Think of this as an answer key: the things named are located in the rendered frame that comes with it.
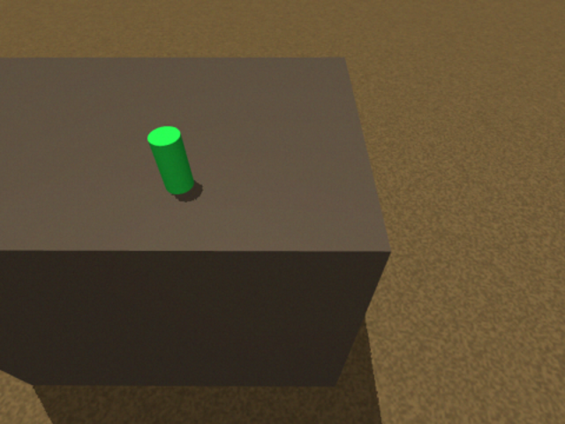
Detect can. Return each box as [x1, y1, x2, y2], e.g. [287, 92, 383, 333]
[147, 126, 194, 194]

